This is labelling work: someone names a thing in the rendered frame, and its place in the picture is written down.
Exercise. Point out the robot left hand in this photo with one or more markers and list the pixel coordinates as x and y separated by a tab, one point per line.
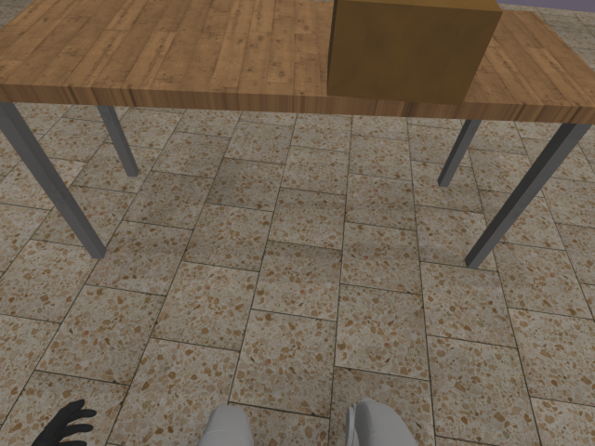
57	428

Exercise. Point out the carton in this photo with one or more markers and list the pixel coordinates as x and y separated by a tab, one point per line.
425	51

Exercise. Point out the robot thigh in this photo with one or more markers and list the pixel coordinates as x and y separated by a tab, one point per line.
371	423
227	426

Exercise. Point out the right robot thigh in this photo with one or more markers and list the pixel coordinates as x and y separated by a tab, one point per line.
371	423

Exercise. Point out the left robot thigh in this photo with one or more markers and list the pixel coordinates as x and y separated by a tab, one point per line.
227	426

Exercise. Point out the table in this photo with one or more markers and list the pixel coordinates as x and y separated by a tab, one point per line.
265	56

